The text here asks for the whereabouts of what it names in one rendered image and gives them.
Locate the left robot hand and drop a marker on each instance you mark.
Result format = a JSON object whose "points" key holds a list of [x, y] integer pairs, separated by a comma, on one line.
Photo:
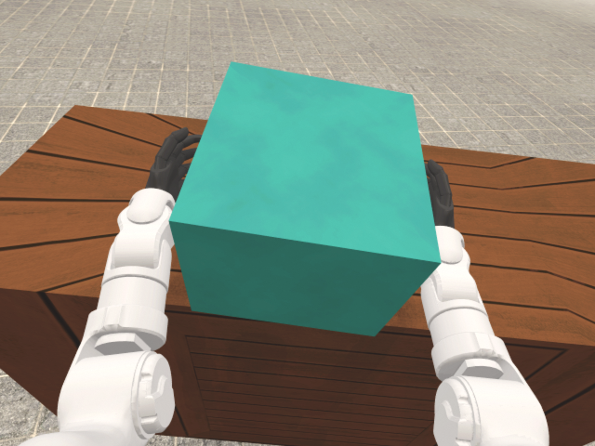
{"points": [[168, 169]]}

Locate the left robot forearm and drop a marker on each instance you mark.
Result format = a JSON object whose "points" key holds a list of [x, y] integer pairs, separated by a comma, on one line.
{"points": [[130, 316]]}

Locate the left robot upper arm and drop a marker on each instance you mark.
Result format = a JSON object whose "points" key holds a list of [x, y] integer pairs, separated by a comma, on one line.
{"points": [[113, 400]]}

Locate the pedestal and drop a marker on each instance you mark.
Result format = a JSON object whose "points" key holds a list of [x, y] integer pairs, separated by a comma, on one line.
{"points": [[528, 226]]}

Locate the carton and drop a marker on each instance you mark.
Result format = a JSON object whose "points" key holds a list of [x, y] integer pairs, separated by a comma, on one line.
{"points": [[306, 203]]}

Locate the right robot forearm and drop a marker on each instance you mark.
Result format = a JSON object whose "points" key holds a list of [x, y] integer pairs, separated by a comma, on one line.
{"points": [[463, 339]]}

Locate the right robot hand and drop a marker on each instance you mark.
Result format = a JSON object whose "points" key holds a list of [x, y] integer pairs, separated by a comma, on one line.
{"points": [[440, 195]]}

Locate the right robot upper arm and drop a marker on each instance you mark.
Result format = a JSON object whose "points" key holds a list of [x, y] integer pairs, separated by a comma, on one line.
{"points": [[477, 411]]}

